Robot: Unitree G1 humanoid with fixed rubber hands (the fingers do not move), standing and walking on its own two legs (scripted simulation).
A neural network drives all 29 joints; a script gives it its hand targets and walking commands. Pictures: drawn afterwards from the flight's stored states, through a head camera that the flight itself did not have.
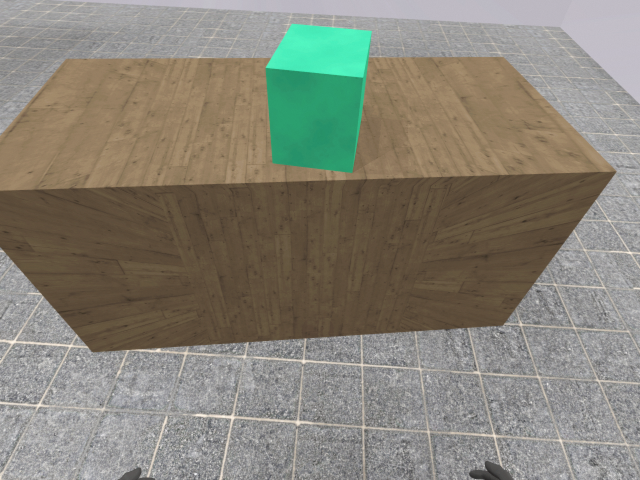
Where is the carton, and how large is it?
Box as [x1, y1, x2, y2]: [266, 24, 371, 172]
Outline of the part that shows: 292,24 266,66 272,161 274,163 351,172 361,116 371,31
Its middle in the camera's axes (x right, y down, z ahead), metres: +0.00 -0.33 +0.88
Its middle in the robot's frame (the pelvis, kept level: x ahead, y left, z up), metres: +0.89 -0.01 +0.05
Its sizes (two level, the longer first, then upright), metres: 0.243 0.185 0.218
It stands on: a pedestal, 0.71 m high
